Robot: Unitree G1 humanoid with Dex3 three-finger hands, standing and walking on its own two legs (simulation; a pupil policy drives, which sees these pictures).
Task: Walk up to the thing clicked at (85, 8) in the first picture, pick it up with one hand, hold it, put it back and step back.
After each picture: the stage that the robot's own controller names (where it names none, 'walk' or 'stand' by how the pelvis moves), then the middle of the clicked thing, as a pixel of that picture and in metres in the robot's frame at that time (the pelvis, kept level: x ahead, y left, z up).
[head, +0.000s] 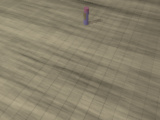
stand; (86, 16) +1.95 -0.09 -0.66
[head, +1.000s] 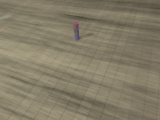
walk; (76, 31) +1.80 +0.20 -0.64
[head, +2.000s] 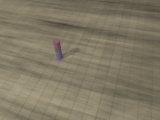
walk; (58, 49) +1.23 +0.33 -0.65
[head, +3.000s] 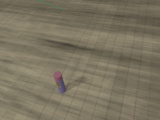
walk; (60, 82) +0.83 +0.27 -0.65
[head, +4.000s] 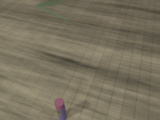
walk; (61, 110) +0.58 +0.20 -0.64
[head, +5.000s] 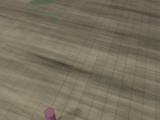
stand; (51, 119) +0.49 +0.22 -0.65
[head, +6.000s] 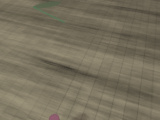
stand; out of the picture +0.45 +0.21 -0.65
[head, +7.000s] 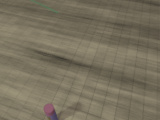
stand; (51, 115) +0.48 +0.24 -0.64
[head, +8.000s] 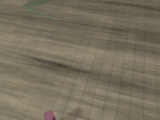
stand; out of the picture +0.46 +0.25 -0.65
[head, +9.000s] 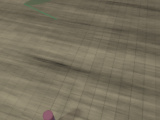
stand; out of the picture +0.47 +0.25 -0.66
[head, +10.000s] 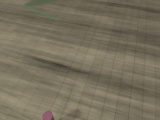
stand; out of the picture +0.46 +0.25 -0.66
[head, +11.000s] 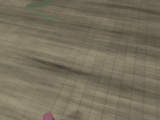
go down; out of the picture +0.46 +0.25 -0.66
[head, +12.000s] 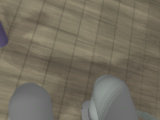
go down; out of the picture +0.54 +0.28 -0.25
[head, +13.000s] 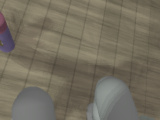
approach; (1, 34) +0.55 +0.27 -0.25
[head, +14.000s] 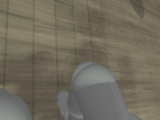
close in; out of the picture +0.52 +0.32 -0.17
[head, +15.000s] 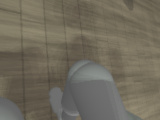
close; out of the picture +0.51 +0.33 -0.17
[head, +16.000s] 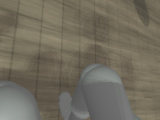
lift; out of the picture +0.44 +0.30 -0.17
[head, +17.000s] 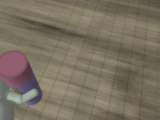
lift; (24, 83) +0.34 +0.19 +0.03
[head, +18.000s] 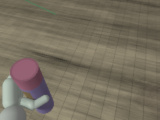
hold; (36, 90) +0.32 +0.16 +0.05
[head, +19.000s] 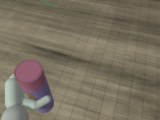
hold; (38, 90) +0.32 +0.16 +0.03
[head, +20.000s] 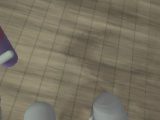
crouch; out of the picture +0.46 +0.23 -0.04
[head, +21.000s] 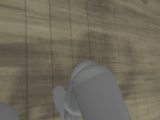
lower; out of the picture +0.50 +0.28 -0.18
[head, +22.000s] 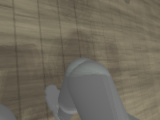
lower; out of the picture +0.50 +0.31 -0.18
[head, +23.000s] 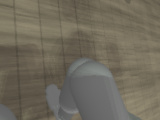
lower; out of the picture +0.49 +0.31 -0.18
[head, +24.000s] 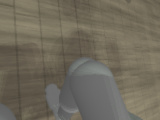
lower; out of the picture +0.49 +0.32 -0.18
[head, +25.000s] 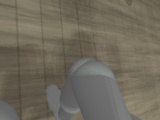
loosen; out of the picture +0.49 +0.30 -0.18
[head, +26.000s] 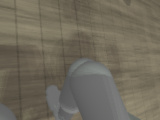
withdraw; out of the picture +0.50 +0.30 -0.19
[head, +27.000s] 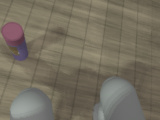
walk; (17, 44) +0.51 +0.23 -0.24
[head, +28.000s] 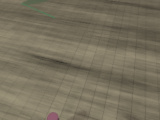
stand; out of the picture +0.45 +0.19 -0.59
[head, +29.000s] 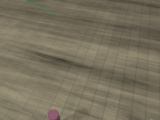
stand; out of the picture +0.46 +0.20 -0.60
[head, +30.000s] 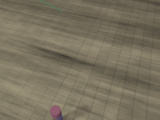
stand; (57, 117) +0.46 +0.19 -0.61
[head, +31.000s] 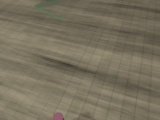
walk; out of the picture +0.46 +0.20 -0.66
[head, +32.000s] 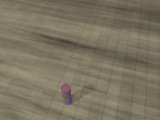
walk; (66, 95) +0.58 +0.15 -0.64
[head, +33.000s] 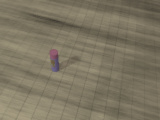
walk; (54, 61) +0.88 +0.17 -0.63
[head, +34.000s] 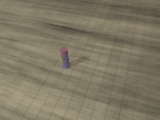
stand; (65, 58) +1.10 +0.22 -0.64
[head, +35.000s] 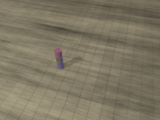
stand; (59, 59) +1.10 +0.23 -0.66
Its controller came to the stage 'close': yes
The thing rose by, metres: 0.68
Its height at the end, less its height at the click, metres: +0.00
